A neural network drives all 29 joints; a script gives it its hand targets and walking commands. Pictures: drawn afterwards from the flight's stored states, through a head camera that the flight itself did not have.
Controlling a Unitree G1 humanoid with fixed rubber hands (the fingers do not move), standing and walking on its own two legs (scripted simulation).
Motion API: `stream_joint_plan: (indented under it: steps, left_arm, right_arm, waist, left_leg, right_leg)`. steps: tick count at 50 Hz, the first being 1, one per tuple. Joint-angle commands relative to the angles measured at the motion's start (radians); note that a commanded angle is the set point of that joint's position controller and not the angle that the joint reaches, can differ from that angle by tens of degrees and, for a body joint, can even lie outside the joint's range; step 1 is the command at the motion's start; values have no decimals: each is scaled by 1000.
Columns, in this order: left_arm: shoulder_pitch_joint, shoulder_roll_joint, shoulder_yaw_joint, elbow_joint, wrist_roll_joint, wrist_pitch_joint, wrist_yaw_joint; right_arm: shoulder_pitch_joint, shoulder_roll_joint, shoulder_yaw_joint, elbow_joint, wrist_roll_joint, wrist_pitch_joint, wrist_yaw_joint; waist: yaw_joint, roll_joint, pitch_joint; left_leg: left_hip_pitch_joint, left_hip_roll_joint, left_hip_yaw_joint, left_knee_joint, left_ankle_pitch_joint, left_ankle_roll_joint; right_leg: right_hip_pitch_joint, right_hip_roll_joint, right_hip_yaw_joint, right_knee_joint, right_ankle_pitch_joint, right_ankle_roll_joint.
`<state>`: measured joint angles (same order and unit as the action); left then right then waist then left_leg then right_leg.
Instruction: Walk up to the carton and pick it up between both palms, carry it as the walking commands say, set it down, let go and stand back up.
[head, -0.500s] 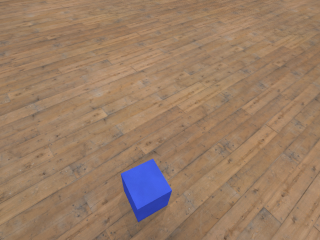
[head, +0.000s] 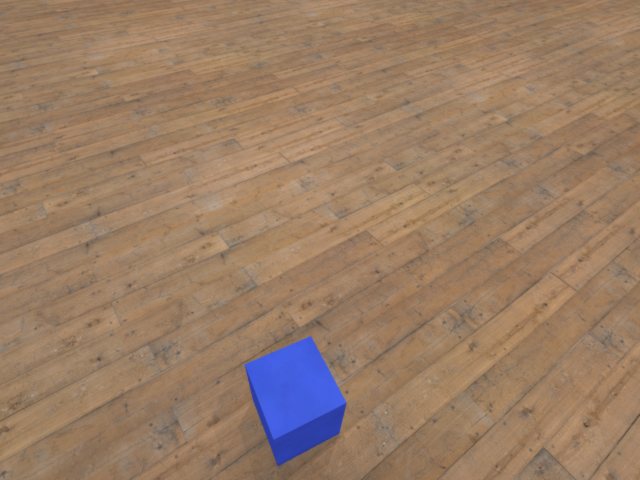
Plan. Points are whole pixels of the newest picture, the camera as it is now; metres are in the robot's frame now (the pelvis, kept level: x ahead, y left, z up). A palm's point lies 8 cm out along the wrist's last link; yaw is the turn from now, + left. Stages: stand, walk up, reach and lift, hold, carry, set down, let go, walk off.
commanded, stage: walk up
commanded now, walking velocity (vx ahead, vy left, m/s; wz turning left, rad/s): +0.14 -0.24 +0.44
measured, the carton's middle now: (294, 400) +0.48 +0.03 -0.65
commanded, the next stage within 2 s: none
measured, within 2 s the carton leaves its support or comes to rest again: neither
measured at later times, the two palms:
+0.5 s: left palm out of the picture +0.06 +0.17 -0.11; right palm (517, 412) +0.26 -0.31 -0.13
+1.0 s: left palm out of the picture +0.08 +0.16 -0.14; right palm (521, 428) +0.24 -0.31 -0.14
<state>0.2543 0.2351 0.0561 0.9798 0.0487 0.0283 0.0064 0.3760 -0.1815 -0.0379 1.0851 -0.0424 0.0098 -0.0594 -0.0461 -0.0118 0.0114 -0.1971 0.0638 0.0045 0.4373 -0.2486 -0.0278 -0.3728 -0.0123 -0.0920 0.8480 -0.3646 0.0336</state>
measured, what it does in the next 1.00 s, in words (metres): walks ahead, turning left: right foot, then left foot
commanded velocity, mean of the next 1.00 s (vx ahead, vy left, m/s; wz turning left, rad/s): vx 0.06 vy -0.06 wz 0.32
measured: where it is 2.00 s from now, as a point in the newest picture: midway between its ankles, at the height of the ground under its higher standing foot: outside the picture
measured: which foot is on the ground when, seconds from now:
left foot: down 0.00-0.18, up 0.20-0.60, down 0.62-1.00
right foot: up 0.00-0.16, down 0.18-0.62, up 0.64-0.96, down 0.98-1.00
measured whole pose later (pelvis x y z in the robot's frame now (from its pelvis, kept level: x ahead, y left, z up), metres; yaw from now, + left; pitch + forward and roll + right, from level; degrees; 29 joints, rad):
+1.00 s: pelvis +0.10 -0.10 -0.01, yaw +19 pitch +1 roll +1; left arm 0.24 0.22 0.02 0.92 0.02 0.02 0.00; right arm 0.19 -0.22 -0.02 1.00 -0.02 0.01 0.00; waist 0.00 -0.01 0.02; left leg -0.28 0.02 0.06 0.50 -0.24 -0.01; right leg -0.27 -0.06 -0.03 0.48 -0.21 0.03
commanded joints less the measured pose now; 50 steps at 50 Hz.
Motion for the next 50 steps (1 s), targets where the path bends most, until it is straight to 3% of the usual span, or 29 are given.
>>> stream_joint_plan:
  steps: [1, 3, 6, 7, 8, 9, 10, 11, 12, 13, 14, 15, 16, 21, 24, 28, 30, 31, 32, 33, 34, 35, 37, 40, 44, 46, 48, 49, 50]
  left_arm:
    - [-58, 47, 12, -119, -3, -10, -18]
    - [-54, 34, 4, -129, -23, -12, -23]
    - [-46, 29, -3, -146, -35, -13, -25]
    - [-4, 31, -2, -140, -34, -17, -23]
    - [63, 52, 6, -117, -29, -24, -16]
    - [150, 90, 17, -93, -21, -39, -6]
    - [263, 228, 43, -88, -19, -57, 4]
    - [225, 339, 58, -98, -28, -59, 17]
    - [86, 257, 33, -133, -25, -65, 27]
    - [0, 190, 11, -153, -22, -71, 29]
    - [-36, 158, 4, -170, -22, -76, 31]
    - [-26, 139, -2, -178, -28, -79, 34]
    - [5, 131, -3, -176, -29, -80, 33]
    - [87, 118, -7, -159, -22, -62, 40]
    - [74, 144, 1, -164, -22, -56, 37]
    - [72, 175, 10, -151, -24, -39, 23]
    - [81, 172, 10, -139, -36, -24, 19]
    - [111, 146, 2, -136, -39, -23, 16]
    - [119, 53, -27, -183, -47, -24, 12]
    - [32, 94, -20, -197, -27, -7, 19]
    - [14, 95, -14, -196, -37, -1, 15]
    - [2, 96, -12, -188, -44, -1, 12]
    - [35, 111, -2, -152, -30, 12, 11]
    - [88, 78, -5, -111, -25, 29, -3]
    - [40, 38, -16, -99, -33, 29, -10]
    - [21, 43, -19, -108, -29, 10, -10]
    - [62, 46, -24, -88, -25, -15, -2]
    - [87, 85, -18, -82, -18, -32, 4]
    - [44, 155, -13, -88, -24, -42, 9]
  right_arm:
    - [18, -219, -55, -42, 2, -12, -15]
    - [-2, -189, -48, -58, 4, -20, -5]
    - [8, -213, -61, -59, 7, -12, 13]
    - [-13, -225, -66, -70, 14, -8, 21]
    - [-28, -217, -65, -82, 12, -9, 27]
    - [-15, -177, -51, -91, -2, -15, 32]
    - [-45, -70, -23, -134, -16, -18, 37]
    - [-78, -58, -26, -180, -5, -15, 36]
    - [-114, -119, -43, -194, 8, -12, 39]
    - [-98, -129, -48, -181, 24, -7, 46]
    - [-47, -123, -50, -161, 34, -4, 50]
    - [-27, -128, -53, -148, 28, 5, 54]
    - [-25, -135, -56, -149, 26, 17, 57]
    - [-201, -118, -48, -246, 25, 58, 83]
    - [-263, -99, -39, -277, 26, 59, 98]
    - [-295, -96, -27, -291, 32, 38, 106]
    - [-249, -110, -28, -279, 20, 10, 101]
    - [-170, -173, -44, -261, -7, -10, 93]
    - [-121, -300, -69, -268, -14, -22, 86]
    - [-40, -308, -71, -225, 22, -21, 73]
    - [-103, -245, -53, -231, 24, -20, 65]
    - [-190, -207, -41, -248, 21, -14, 61]
    - [-266, -179, -21, -257, 17, -14, 58]
    - [-223, -182, -14, -216, 9, -27, 64]
    - [-248, -175, -5, -176, 15, -27, 68]
    - [-222, -181, -8, -146, 23, -11, 60]
    - [-194, -174, -5, -120, 26, -2, 51]
    - [-173, -145, 1, -117, 26, -4, 50]
    - [-133, -78, 13, -120, 37, -4, 52]
  waist:
    - [29, 141, 96]
    - [18, 222, 68]
    - [7, 281, 42]
    - [33, 262, 29]
    - [65, 200, 9]
    - [100, 80, -30]
    - [158, -227, -81]
    - [139, -318, -36]
    - [67, -129, 56]
    - [13, -51, 64]
    - [-12, -87, 12]
    - [-1, -129, -28]
    - [11, -158, -57]
    - [62, -206, -7]
    - [68, -195, -2]
    - [79, -213, -31]
    - [44, -120, -59]
    - [13, 9, -119]
    - [3, 299, -139]
    - [-48, 202, -187]
    - [-12, 170, -137]
    - [16, 165, -75]
    - [49, 177, -44]
    - [53, 134, -90]
    - [49, 215, -61]
    - [50, 223, -68]
    - [80, 120, -74]
    - [80, 56, -83]
    - [14, -102, -62]
  left_leg:
    - [26, 285, -343, -251, -107, 157]
    - [4, 212, -233, -219, -4, 127]
    - [-96, 161, -166, -192, -102, 102]
    - [-164, 138, -151, -160, -194, 87]
    - [-228, 93, -137, -90, -266, 71]
    - [-301, 21, -94, 70, -328, 57]
    - [-434, -90, 10, 403, -485, 19]
    - [-472, -65, -51, 613, -440, 16]
    - [-433, -20, -105, 687, -332, 26]
    - [-383, -6, -98, 685, -254, 27]
    - [-344, 1, -60, 693, -207, 13]
    - [-328, -9, -19, 726, -176, -1]
    - [-325, -21, -8, 748, -154, -13]
    - [-404, -23, 4, 599, -102, -39]
    - [-325, -23, 42, 442, -131, -35]
    - [-164, -61, 114, 221, -110, -8]
    - [15, -59, 110, -21, 102, 8]
    - [216, 54, -22, -80, 258, 21]
    - [364, 386, -400, -56, 825, 140]
    - [282, 413, -382, -35, 914, 248]
    - [221, 346, -301, -67, 743, 245]
    - [147, 283, -239, -91, 625, 208]
    - [69, 224, -153, -91, 663, 170]
    - [35, 207, -122, -109, 534, 163]
    - [-59, 129, -78, -154, 178, 163]
    - [-57, 107, -69, -117, 143, 175]
    - [-102, 94, -61, -68, 135, 126]
    - [-139, 71, -57, -18, 107, 86]
    - [-146, -8, -14, -9, -22, 42]
  right_leg:
    - [-246, -97, 129, 106, 43, 37]
    - [-151, -69, 81, -39, 27, 60]
    - [68, -23, -10, -245, 25, 55]
    - [194, -7, -41, -335, 113, 43]
    - [323, 18, -64, -381, 122, 38]
    - [457, -36, -8, -457, 62, 38]
    - [505, -358, 347, -646, -234, -3]
    - [333, -512, 559, -753, -206, -87]
    - [203, -487, 481, -692, 92, -94]
    - [170, -407, 289, -600, 433, -68]
    - [219, -354, 166, -520, 721, -59]
    - [243, -324, 88, -473, 914, -75]
    - [260, -319, 54, -453, 972, -81]
    - [281, -365, 53, -496, 684, -134]
    - [262, -374, 19, -477, 729, -151]
    - [239, -340, -27, -423, 646, -132]
    - [172, -306, -76, -299, 507, -73]
    - [33, -261, -113, -149, 326, -14]
    - [-224, -118, -129, 70, -245, 42]
    - [-171, -127, 32, 151, -277, 30]
    - [-161, -126, 56, 168, -231, 30]
    - [-162, -125, 64, 142, -161, 26]
    - [-128, -112, 73, 127, -70, 29]
    - [-69, -74, 78, 71, -19, 25]
    - [21, -27, 44, -141, 11, 17]
    - [76, -1, 11, -245, 45, 10]
    - [238, -22, 23, -480, 218, -2]
    - [326, -120, 131, -530, 290, -11]
    - [265, -254, 288, -570, 377, -42]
